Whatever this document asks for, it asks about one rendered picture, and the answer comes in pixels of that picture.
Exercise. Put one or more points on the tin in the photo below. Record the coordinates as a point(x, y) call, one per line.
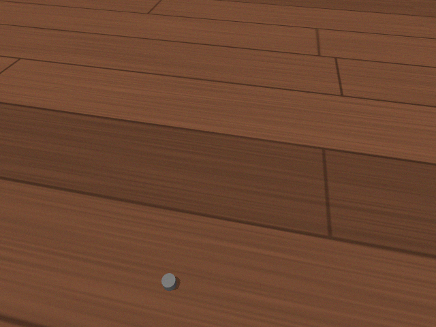
point(168, 281)

